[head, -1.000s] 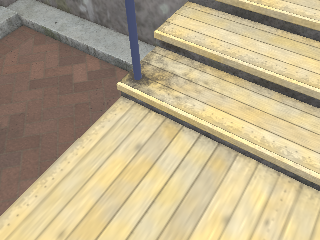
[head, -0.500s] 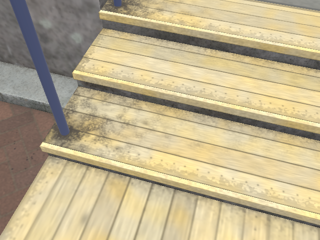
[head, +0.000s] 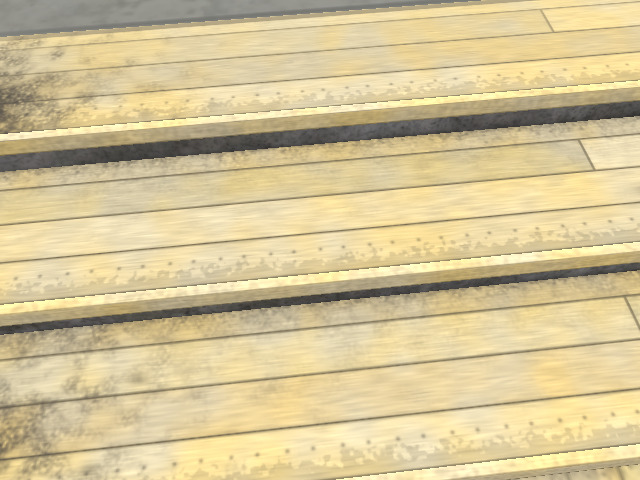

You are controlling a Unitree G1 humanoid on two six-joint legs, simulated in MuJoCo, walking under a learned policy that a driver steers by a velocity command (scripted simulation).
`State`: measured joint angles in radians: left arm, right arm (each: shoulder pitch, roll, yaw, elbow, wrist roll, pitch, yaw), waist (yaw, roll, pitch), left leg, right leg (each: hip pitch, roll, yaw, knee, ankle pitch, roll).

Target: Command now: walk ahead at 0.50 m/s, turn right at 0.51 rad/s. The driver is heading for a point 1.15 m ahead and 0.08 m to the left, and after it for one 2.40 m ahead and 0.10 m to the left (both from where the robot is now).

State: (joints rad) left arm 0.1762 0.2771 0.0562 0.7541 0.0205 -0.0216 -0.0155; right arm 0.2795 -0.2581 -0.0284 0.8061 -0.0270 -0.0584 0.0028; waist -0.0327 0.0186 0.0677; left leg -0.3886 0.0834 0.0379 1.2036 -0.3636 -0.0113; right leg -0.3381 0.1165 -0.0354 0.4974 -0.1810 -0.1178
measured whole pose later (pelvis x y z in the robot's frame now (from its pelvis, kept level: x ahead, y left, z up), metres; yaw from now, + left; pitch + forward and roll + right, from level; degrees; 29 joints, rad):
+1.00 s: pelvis +0.60 +0.10 +0.12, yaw -4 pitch +4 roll +0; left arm 0.06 0.10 -0.03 0.71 0.05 -0.02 0.00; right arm 0.60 -0.11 -0.01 1.04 -0.02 -0.11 -0.02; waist -0.05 -0.04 -0.04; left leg -0.08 -0.09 0.05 0.36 -0.35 0.11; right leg -1.20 -0.06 -0.08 1.82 -0.31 -0.08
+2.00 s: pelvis +0.91 +0.05 +0.23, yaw -4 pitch +2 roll +0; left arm 0.52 0.16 0.05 0.98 0.03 -0.07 0.01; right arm 0.36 -0.19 -0.07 0.94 -0.04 -0.03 0.01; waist 0.04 0.02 -0.07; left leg -0.53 0.03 0.04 1.24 -0.38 0.08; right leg -0.16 0.07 -0.08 0.45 -0.32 -0.11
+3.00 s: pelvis +1.49 +0.03 +0.34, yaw -4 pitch +1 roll +0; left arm 0.17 0.21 0.06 0.81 0.03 -0.07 -0.01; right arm 0.40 -0.21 -0.05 0.91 0.00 -0.08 -0.01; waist -0.02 0.01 0.03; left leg -0.29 -0.02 0.01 1.14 -0.36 0.08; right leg -0.34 0.05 -0.11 0.50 -0.18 -0.10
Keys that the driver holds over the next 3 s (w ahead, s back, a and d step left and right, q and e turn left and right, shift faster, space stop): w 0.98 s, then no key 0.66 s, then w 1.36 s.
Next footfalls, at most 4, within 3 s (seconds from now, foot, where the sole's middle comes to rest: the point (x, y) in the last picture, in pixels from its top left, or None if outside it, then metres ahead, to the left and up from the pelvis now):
0.52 left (257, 413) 0.54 0.15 -0.66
1.14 right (322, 226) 0.90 0.01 -0.54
1.64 left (235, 229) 0.90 0.19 -0.54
2.32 left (267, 72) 1.29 0.12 -0.43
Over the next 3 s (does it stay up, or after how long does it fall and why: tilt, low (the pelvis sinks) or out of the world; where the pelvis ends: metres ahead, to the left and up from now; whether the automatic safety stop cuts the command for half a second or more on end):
stays up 1.49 0.03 0.34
